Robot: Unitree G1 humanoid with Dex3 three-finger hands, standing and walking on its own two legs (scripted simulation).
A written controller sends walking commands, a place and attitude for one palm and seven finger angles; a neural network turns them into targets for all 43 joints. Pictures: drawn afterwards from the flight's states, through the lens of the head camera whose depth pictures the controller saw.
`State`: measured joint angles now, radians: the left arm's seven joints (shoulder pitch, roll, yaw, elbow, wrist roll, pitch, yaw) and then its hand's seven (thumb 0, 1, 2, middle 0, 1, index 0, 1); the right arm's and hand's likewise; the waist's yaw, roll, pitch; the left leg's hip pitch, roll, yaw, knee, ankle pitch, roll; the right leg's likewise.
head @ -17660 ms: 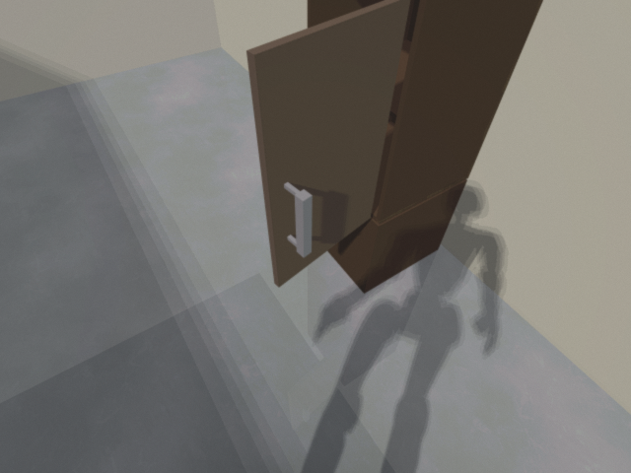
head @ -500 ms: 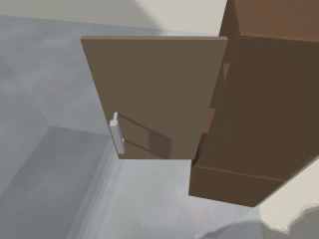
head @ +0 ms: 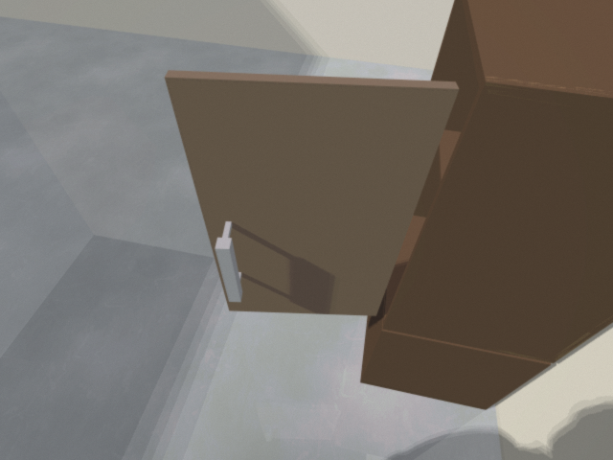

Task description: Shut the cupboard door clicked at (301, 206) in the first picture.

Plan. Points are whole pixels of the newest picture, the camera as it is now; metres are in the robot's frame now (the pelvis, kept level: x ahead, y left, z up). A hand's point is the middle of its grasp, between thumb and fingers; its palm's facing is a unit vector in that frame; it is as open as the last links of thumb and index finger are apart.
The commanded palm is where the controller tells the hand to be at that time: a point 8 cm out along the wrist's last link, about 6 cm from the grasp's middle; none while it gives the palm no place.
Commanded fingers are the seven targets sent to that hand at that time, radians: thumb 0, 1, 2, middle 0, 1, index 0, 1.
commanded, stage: raise the hand and make a fist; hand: left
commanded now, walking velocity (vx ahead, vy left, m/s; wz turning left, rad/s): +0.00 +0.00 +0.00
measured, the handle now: (232, 263) +0.46 +0.17 -0.10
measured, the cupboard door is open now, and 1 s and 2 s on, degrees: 100 100 100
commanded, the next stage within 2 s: bring the fist close to the handle in 1.90 s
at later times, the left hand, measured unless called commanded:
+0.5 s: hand out of the picture +0.10 +0.18 -0.09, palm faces +0.16 -0.99 -0.05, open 5.7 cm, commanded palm +0.11 +0.22 -0.07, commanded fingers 0.00 0.90 0.90 -0.68 -0.82 -0.68 -0.82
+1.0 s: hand (176, 452) +0.15 +0.18 -0.08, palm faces +0.00 -1.00 -0.01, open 3.5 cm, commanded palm +0.12 +0.24 -0.07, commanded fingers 0.00 0.90 0.90 -1.13 -1.32 -1.13 -1.32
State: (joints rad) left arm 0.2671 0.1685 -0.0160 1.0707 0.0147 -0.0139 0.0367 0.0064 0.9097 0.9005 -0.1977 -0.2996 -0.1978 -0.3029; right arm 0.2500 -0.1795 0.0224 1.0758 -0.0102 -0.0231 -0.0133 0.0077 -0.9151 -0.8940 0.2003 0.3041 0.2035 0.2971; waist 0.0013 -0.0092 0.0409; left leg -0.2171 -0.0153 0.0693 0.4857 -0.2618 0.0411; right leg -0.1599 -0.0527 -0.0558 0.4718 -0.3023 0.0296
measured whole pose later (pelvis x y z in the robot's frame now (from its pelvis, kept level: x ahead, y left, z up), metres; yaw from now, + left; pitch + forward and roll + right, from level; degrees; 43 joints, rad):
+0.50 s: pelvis -0.06 -0.04 -0.13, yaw +3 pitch +16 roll -2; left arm 0.48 0.22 0.20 0.06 -0.31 -0.60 -0.33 0.02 0.90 0.90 -0.50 -0.63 -0.50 -0.63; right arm 0.10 -0.27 -0.05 0.53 0.01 -0.29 -0.03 0.01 -0.90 -0.89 0.20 0.30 0.20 0.30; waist 0.07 -0.01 -0.13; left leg -1.11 0.03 -0.06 1.36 -0.53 -0.02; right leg -1.01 -0.01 -0.12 1.35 -0.62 -0.05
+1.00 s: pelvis -0.06 -0.01 -0.13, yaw +2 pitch +19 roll -4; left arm 0.43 0.22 0.13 -0.02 -0.29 -0.48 -0.30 0.02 0.91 0.90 -0.95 -1.13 -0.95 -1.13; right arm 0.24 -0.25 -0.03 0.55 0.03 -0.22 -0.05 0.01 -0.90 -0.89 0.20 0.30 0.21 0.30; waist 0.01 0.04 -0.16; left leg -1.15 0.02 -0.02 1.34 -0.53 0.04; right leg -1.04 -0.02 -0.08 1.30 -0.59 0.01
